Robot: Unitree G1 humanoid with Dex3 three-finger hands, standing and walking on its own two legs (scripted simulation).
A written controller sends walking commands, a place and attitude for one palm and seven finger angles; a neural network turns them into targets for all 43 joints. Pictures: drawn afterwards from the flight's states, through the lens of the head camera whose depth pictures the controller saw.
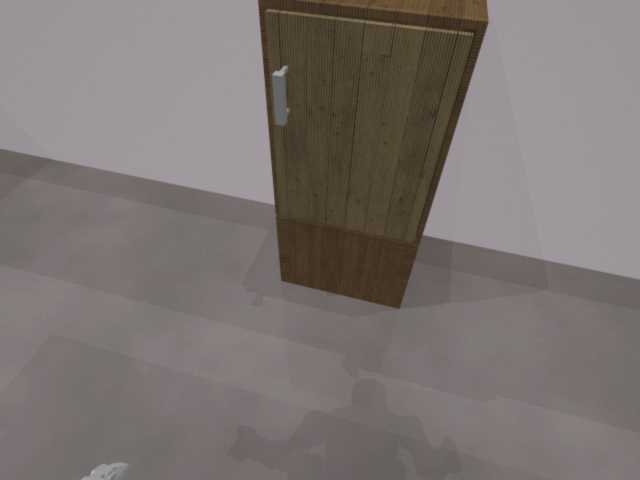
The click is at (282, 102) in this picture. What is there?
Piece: cupboard door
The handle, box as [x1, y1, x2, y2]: [272, 66, 289, 125]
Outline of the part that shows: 287,66 283,66 279,71 275,71 272,74 275,124 284,125 286,121 286,116 289,112 289,109 286,107 285,103 284,74 287,70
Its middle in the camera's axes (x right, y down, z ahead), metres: -0.09 -0.34 +0.92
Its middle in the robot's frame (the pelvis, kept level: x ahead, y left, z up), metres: +0.92 +0.14 +0.04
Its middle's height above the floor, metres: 0.81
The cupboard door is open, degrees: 0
